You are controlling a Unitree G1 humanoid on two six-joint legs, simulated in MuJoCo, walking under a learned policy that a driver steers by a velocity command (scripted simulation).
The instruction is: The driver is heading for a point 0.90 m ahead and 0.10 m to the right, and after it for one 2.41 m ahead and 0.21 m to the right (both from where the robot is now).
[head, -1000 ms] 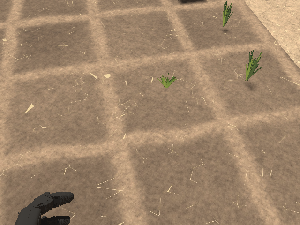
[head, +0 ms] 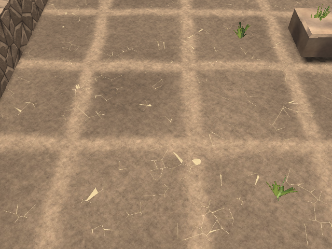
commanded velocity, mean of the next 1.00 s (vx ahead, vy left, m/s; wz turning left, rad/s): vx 0.50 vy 0.00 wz -0.30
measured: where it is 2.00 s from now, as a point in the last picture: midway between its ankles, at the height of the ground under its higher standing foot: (201, 157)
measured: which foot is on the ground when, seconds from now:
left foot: down 0.00-0.12, up 0.14-0.56, down 0.58-1.00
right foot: up 0.00-0.08, down 0.10-0.60, up 0.62-1.00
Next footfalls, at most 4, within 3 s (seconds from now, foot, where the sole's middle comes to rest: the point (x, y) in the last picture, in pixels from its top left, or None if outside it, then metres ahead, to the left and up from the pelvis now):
0.10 right None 0.23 -0.11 -0.77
0.58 left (156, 231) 0.55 0.04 -0.77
1.10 right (226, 184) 0.75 -0.28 -0.77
1.56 left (172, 160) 0.89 -0.06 -0.77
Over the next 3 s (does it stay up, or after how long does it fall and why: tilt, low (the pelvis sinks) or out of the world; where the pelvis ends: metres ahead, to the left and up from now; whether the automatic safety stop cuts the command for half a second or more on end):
stays up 0.86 -0.20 0.00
